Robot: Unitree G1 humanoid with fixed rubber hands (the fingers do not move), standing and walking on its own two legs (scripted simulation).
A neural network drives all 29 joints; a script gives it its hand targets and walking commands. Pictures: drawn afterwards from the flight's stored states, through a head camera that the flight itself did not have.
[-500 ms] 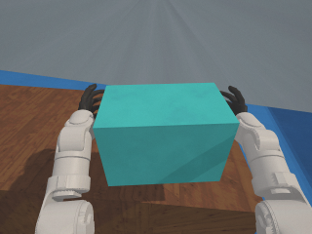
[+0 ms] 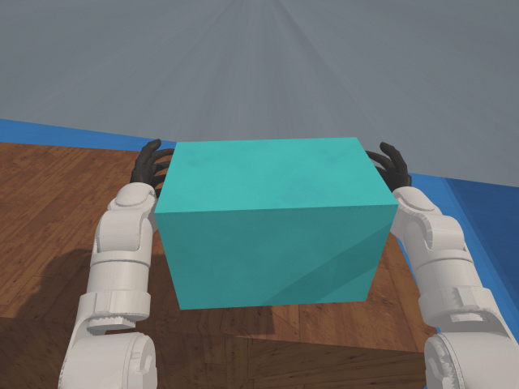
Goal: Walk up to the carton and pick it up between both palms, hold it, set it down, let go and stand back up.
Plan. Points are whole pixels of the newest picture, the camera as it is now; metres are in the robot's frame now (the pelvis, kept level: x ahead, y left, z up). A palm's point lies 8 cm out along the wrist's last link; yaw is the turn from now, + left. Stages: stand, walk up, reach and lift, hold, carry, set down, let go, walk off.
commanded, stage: hold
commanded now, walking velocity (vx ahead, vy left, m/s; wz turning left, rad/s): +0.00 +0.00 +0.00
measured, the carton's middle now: (270, 221) +0.35 +0.00 +0.16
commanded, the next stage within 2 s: set down in 0.34 s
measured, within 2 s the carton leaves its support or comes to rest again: neither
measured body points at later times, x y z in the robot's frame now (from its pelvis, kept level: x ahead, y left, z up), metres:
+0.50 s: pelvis +0.00 +0.00 +0.00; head -0.08 +0.03 +0.44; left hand +0.37 +0.20 +0.21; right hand +0.37 -0.18 +0.22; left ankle +0.04 +0.13 -0.74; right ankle +0.03 -0.13 -0.74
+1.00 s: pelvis +0.01 +0.00 +0.00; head -0.03 +0.02 +0.45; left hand +0.40 +0.20 +0.18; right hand +0.40 -0.19 +0.19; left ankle +0.04 +0.13 -0.74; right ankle +0.03 -0.13 -0.74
